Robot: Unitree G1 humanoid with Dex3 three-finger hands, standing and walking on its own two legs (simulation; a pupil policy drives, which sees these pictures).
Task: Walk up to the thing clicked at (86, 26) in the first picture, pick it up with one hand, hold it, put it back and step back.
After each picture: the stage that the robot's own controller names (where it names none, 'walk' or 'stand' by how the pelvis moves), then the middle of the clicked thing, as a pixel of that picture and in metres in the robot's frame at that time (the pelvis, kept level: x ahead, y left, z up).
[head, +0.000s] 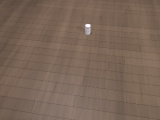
stand; (87, 29) +1.60 -0.04 -0.72
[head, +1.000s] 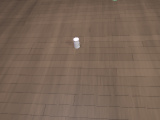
walk; (76, 43) +1.46 +0.23 -0.69
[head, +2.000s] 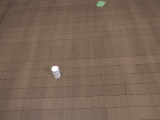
walk; (56, 72) +0.92 +0.36 -0.71
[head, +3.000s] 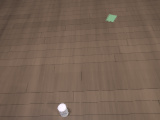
walk; (63, 110) +0.54 +0.24 -0.71
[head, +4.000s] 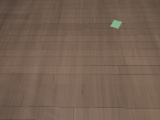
stand; out of the picture +0.36 +0.20 -0.71
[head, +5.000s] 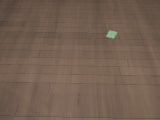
stand; out of the picture +0.33 +0.18 -0.72
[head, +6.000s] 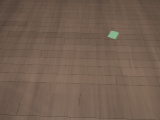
stand; out of the picture +0.34 +0.18 -0.72
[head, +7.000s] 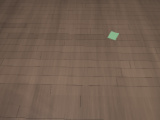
stand; out of the picture +0.32 +0.19 -0.73
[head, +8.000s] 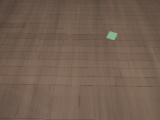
stand; out of the picture +0.32 +0.19 -0.73
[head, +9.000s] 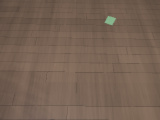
go down; out of the picture +0.33 +0.19 -0.71
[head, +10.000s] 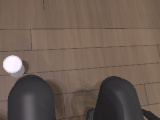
go down; (14, 67) +0.38 +0.26 -0.28
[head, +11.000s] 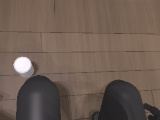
close in; (24, 67) +0.39 +0.25 -0.29
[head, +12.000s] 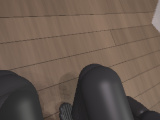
close in; out of the picture +0.36 +0.29 -0.21
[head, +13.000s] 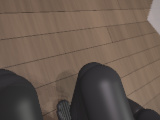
close; out of the picture +0.36 +0.29 -0.21
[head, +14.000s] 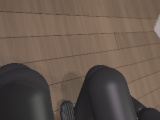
lift; out of the picture +0.31 +0.28 -0.22
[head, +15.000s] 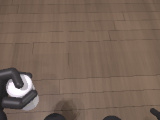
lift; (24, 93) +0.30 +0.20 -0.01
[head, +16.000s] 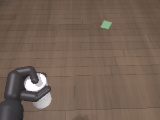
hold; (39, 91) +0.33 +0.17 +0.00
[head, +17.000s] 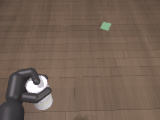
hold; (40, 93) +0.32 +0.17 -0.01
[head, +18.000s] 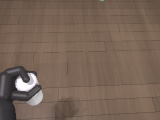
crouch; (30, 89) +0.34 +0.19 -0.07
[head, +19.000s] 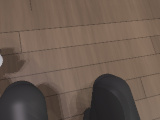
lower; out of the picture +0.42 +0.28 -0.13
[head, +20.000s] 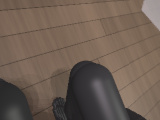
lower; out of the picture +0.38 +0.30 -0.22
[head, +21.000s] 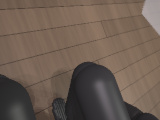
lower; out of the picture +0.38 +0.31 -0.22
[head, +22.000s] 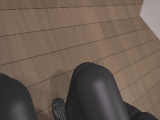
lower; out of the picture +0.38 +0.31 -0.22
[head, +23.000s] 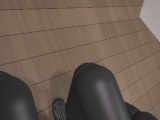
lower; out of the picture +0.37 +0.31 -0.22
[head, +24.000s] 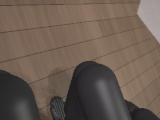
open; out of the picture +0.36 +0.29 -0.22
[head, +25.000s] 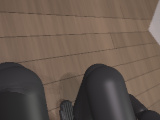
stand; out of the picture +0.37 +0.27 -0.22
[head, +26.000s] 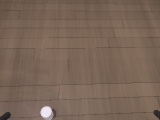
stand; (47, 113) +0.35 +0.21 -0.57
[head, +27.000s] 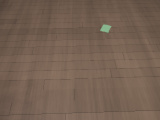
stand; out of the picture +0.33 +0.20 -0.67
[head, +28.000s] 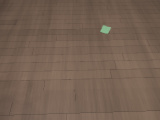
stand; out of the picture +0.34 +0.19 -0.67
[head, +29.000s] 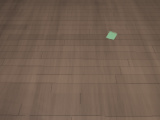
stand; out of the picture +0.35 +0.18 -0.72
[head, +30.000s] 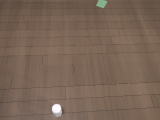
walk; (57, 110) +0.41 +0.15 -0.71
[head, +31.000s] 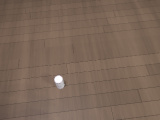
walk; (59, 82) +0.64 +0.23 -0.69
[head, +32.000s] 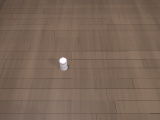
stand; (63, 64) +0.92 +0.23 -0.70
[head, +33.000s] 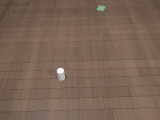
stand; (61, 74) +0.92 +0.23 -0.73
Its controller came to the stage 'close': yes
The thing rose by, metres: 0.69
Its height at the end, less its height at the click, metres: +0.00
